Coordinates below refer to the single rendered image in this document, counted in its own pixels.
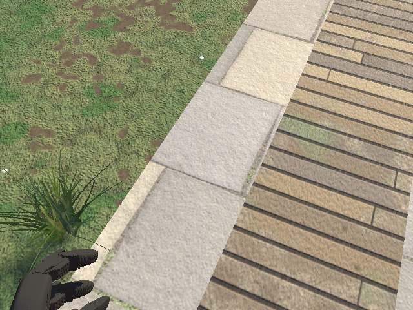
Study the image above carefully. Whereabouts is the left robot hand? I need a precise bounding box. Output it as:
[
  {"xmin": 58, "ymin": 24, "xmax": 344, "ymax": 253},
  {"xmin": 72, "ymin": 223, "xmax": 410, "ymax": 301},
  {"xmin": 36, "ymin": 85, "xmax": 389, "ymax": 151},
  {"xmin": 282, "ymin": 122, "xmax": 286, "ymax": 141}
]
[{"xmin": 10, "ymin": 249, "xmax": 110, "ymax": 310}]

